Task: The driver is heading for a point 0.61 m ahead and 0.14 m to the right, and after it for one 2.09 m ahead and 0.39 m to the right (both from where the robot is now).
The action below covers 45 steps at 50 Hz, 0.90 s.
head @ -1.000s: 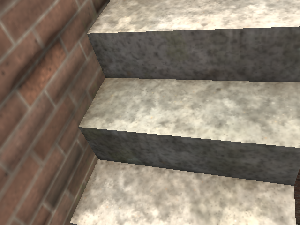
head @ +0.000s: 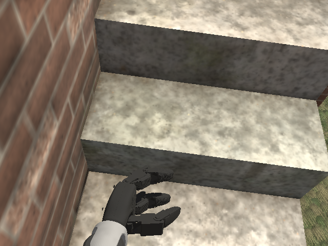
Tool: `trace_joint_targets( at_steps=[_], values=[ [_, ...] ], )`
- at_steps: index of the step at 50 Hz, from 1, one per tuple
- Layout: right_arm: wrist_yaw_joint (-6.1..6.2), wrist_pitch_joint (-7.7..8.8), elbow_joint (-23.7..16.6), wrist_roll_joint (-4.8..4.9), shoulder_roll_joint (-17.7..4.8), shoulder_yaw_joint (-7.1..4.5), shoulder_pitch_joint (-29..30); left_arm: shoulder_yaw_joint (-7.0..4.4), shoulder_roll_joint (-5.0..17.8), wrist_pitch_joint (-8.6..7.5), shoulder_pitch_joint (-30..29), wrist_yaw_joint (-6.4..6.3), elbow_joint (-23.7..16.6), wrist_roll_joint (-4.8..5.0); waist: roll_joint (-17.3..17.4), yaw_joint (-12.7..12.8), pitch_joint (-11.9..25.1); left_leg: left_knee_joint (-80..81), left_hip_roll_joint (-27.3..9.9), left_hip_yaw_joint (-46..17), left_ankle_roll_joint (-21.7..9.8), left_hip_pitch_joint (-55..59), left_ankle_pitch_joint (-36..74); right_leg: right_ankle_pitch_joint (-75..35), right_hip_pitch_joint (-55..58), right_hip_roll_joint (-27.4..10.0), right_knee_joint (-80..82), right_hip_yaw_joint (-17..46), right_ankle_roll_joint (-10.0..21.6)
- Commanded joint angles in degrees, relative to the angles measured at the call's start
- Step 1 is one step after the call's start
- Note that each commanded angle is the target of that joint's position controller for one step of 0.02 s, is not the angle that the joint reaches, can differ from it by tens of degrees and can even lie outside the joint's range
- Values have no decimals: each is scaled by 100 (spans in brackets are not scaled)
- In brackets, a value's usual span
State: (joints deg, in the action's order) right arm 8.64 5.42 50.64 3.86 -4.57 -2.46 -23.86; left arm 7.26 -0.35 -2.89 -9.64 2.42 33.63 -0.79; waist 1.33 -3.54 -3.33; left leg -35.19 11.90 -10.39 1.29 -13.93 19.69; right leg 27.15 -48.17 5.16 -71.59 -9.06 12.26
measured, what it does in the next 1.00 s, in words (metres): climbs: left foot, then right foot 0.20 m higher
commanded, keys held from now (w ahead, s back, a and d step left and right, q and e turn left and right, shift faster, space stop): w+e+shift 0.60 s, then w+q+shift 0.28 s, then q+shift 0.12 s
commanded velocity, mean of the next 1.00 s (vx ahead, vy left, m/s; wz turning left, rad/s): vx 0.97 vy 0.00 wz -0.17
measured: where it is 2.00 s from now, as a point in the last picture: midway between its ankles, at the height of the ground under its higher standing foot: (297, 44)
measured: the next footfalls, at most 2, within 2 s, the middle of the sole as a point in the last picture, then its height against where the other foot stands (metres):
left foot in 0.26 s outside the picture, level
right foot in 0.58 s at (251, 229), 0.20 m higher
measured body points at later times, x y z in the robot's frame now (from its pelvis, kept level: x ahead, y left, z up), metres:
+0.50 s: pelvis +0.20 -0.04 +0.12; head +0.25 +0.00 +0.57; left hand +0.46 +0.14 +0.02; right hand +0.07 -0.27 +0.01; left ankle +0.12 +0.20 -0.61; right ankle +0.26 -0.21 -0.29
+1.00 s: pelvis +0.43 -0.24 +0.34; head +0.40 -0.27 +0.79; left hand +0.46 -0.02 +0.20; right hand +0.62 -0.45 +0.26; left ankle +0.58 -0.19 -0.07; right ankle +0.33 -0.27 -0.40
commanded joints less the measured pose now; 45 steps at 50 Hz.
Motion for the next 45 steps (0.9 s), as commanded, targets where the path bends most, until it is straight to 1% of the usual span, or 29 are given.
trace_joint_targets(
  at_steps=[1, 2, 3, 4, 6, 8, 10, 11, 12, 13, 14, 15, 16, 18, 20, 24, 25, 26, 27, 28, 29, 30, 31, 32, 33, 35, 37, 41, 45],
  values=[
    [-218, 568, -1174, 214, -1861, -853, 826, -1288, 2374, 112, 2356, 13, 999, 205, -3454, 1655, 3578, -9199, 305, -255, 1310, -3331, -5410, -7033, 7192, -1943, 2466, 3060, 2303],
    [-315, 596, -1833, 102, -1702, -815, 1715, -1280, 2178, 183, 2584, -411, 793, -279, -313, 1740, 2955, -12003, 27, -540, 719, -5605, -5436, -6000, 6825, -2990, 3710, 5136, 2631],
    [-351, 426, -2349, -257, -1108, -493, 2713, -1243, 1719, 31, 2201, -667, 970, -317, 238, 1588, 2117, -12469, -416, -1072, 215, -6056, -5766, -2784, 5622, -2841, 4309, 5559, 2023],
    [-488, 281, -2555, -685, -335, -126, 2817, -1117, 1339, -185, 2072, -769, 1499, -334, 525, 985, 834, -12117, -689, -1338, -359, -6359, -5894, -1860, 4580, -2199, 4254, 4440, 1190],
    [-516, -61, -2135, -583, -521, -38, 868, -1181, 2340, -479, 1083, -659, 1383, -80, 1465, -327, 138, -9531, -862, -180, -416, -4550, -4882, -3148, 2856, -1515, 4996, 2104, 187],
    [-487, -444, -2028, -345, -827, 62, 341, -842, 2130, -706, -468, -463, 1210, 244, 1147, -1214, -868, -4784, -884, 801, -213, -1384, -4294, -2752, -864, -453, 5200, -54, -403],
    [-588, -199, -1169, 88, -1086, 11, -1201, -968, 2409, -482, -710, -665, 1374, 522, 1423, -1825, 8, -795, -334, 2144, 90, 852, -1591, -4685, -140, -281, 3799, -337, 87],
    [-574, -93, -506, 285, -1451, -164, -3072, -1114, 2305, -397, -1547, -594, 1326, 403, 844, -3134, 1328, 640, -810, 2170, -116, 2152, 245, -5494, 835, -311, 1608, -42, 5],
    [-480, 20, -7, 84, -1669, -267, -3944, -1134, 1927, -315, -2278, -282, 859, 173, 2127, -3797, 1133, 2063, -935, 1233, -715, 1864, 913, -2996, 1145, 466, -1369, -317, -475],
    [-395, 164, -103, 33, -1274, -75, -1813, -971, 1046, -143, -1793, -280, 844, -189, 1874, -2530, 385, 2781, -1633, 347, -1115, 965, 746, -229, 820, 938, -3857, 591, -662],
    [-353, 360, -260, -432, -1452, 50, -729, -889, 350, -43, -1436, -323, 451, -309, 1283, -1215, 739, -156, -2138, -94, -856, 2335, 4322, 279, -1326, 1214, -5962, 1867, -817],
    [-341, 465, -520, -375, -1655, -107, -315, -1011, 821, 11, 80, -231, 441, -374, 1091, -221, 1507, -446, -2557, -1167, -697, 3457, 3503, -117, -2288, 788, -5611, 2260, -673],
    [-294, 462, -541, -263, -1805, -236, -94, -1088, 1199, 170, 496, -167, 509, -529, 578, 1, 1741, -62, -2941, -1717, -893, 3592, 592, -272, -2764, 390, -5841, 2399, -589],
    [-326, 454, -432, -242, -1505, -156, 84, -1072, 1088, 406, 337, -42, 417, -657, -224, 204, 1360, 556, -3119, -864, -777, 3348, -1029, -353, -3682, 223, -6699, 2067, -597],
    [-265, 585, -537, -301, -1720, -208, 311, -911, 879, 677, 88, -87, -401, -602, 662, 407, 350, 1679, -4308, -1651, -1103, 2008, -1890, 233, -4450, -495, -7473, 2629, -627],
    [-342, 486, -548, -250, -1871, -130, 837, -875, 1303, 833, -547, -45, -1377, -326, 259, 859, -599, 3681, -3438, 1075, -604, -237, -1434, 397, -2502, -974, -4443, 1257, -555],
    [-379, 378, -769, -58, -2039, -150, 1355, -638, 1223, 817, -150, 69, -1396, -108, 469, 894, -530, 4279, -3040, 2040, -429, -1087, -1228, 906, -503, -1145, -1572, 807, -315],
    [-382, 333, -700, 150, -1951, -56, 948, -672, 1316, 768, 70, 191, -1198, 100, 841, 627, 28, 4215, -2690, 2295, -903, -1144, 1088, 434, 1401, -570, -836, -77, -305],
    [-339, 373, -604, 107, -2406, -114, 504, -854, 1392, 780, 1147, 121, -1044, 90, 1292, 1073, 1059, 2314, -2976, 2271, -1083, -111, 5729, 763, 2407, -26, -1034, 112, -297],
    [-488, 344, -681, -100, -2918, -293, 428, -1020, 1535, 840, 2248, 131, -747, 9, 1435, 1381, 2451, 889, -3201, 2096, -1112, 647, 7877, 946, 3242, 415, -1076, 90, -319],
    [-676, 376, -794, -53, -3063, -412, 770, -1184, 1959, 842, 3007, 134, -773, -35, 2075, 1762, 2893, -865, -3261, 1884, -1101, 1033, 7905, 1227, 3458, 453, 297, 492, -219],
    [-803, 396, -1070, -64, -2851, -485, 983, -1384, 2380, 854, 2992, 98, -554, -102, 1512, 1751, 2626, -2428, -2778, 1613, -836, -302, 5649, 1538, 3697, 577, 1940, 2099, 44],
    [-1023, 447, -1704, -253, -1977, -311, 1418, -1582, 3120, 743, 2757, 167, -299, -215, -1241, 1449, 2280, -5078, -1304, 1470, -453, -2973, -1281, 3697, 4499, -958, 4557, 5749, 275],
    [-971, 381, -1869, -353, -1173, -149, 1994, -1585, 2761, 706, 2182, 127, -304, -172, -1322, 1279, 2508, -7752, -1026, 249, -543, -2973, -1874, 3547, 3569, -1238, 4976, 6140, -389],
    [-774, 305, -2191, -475, -353, 57, 2158, -1353, 2231, 718, 1665, -11, -230, -221, -1416, 668, 1987, -9030, -983, -294, -552, -3365, -1536, 2629, 2800, -1189, 4573, 5164, -910],
    [-683, 282, -2298, -606, 10, 288, 1837, -1142, 1733, 307, 1856, 19, 396, -311, -1102, 288, 912, -10042, -830, -221, -656, -4407, -1975, 1620, 2091, -1289, 4247, 4062, -729],
    [-647, 134, -2084, -532, -73, 284, 1672, -1083, 1319, -2, 2367, 15, 827, -300, -688, 193, 375, -10498, -785, -530, -816, -5053, -2108, 197, 2064, -1593, 4355, 3492, -1112],
    [-581, -267, -1772, -227, -155, 120, 1505, -1071, 1365, -620, 2976, -65, 1427, -135, 297, 125, -288, -11752, -221, -257, -786, -6483, -2602, -1411, 2627, -2041, 4756, 2456, -1437],
    [-625, -457, -2217, -102, -14, 152, 2616, -984, 1245, -566, 2984, -2, 1749, -167, -28, 212, -653, -9739, -84, 997, -737, -6140, -2575, -2125, 2103, -1178, 5531, 418, -2171]
  ],
)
